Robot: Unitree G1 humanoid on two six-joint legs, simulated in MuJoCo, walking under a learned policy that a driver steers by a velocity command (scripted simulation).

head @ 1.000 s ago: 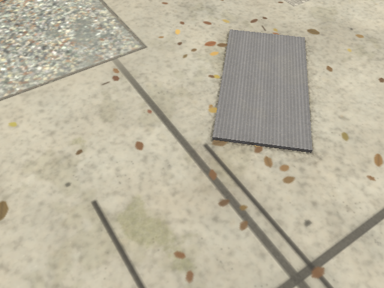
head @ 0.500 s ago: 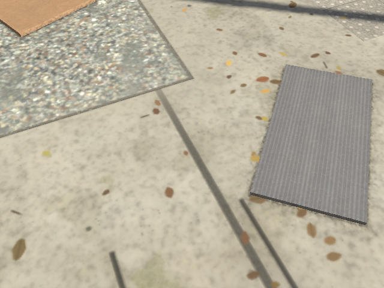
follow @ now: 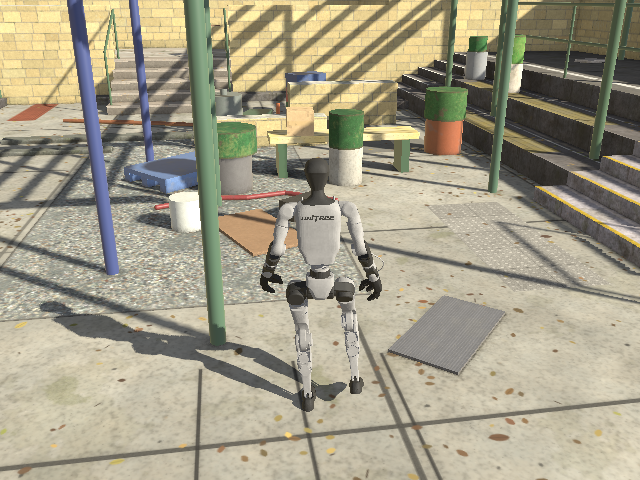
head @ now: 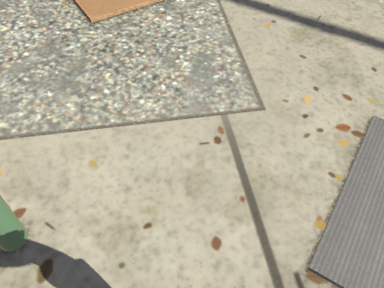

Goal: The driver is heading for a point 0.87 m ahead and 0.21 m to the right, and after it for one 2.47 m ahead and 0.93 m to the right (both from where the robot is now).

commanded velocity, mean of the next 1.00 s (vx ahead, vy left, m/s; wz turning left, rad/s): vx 0.50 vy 0.00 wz -0.34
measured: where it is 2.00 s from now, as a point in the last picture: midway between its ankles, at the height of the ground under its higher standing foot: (245, 193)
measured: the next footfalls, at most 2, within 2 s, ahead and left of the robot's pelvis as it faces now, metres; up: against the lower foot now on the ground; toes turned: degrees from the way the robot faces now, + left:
right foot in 0.36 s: +0.37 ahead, -0.16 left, +0.00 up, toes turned -10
left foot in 0.80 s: +0.68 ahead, -0.02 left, +0.00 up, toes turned -26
